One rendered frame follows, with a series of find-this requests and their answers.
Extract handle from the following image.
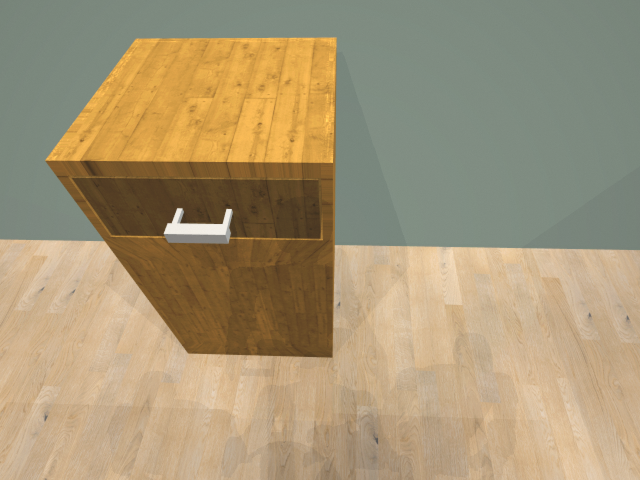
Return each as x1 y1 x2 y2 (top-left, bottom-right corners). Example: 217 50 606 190
164 208 233 244

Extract drawer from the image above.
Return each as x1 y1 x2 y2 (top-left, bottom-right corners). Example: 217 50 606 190
72 176 322 239

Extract cabinet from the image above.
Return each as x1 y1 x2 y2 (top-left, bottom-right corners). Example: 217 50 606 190
45 38 337 358

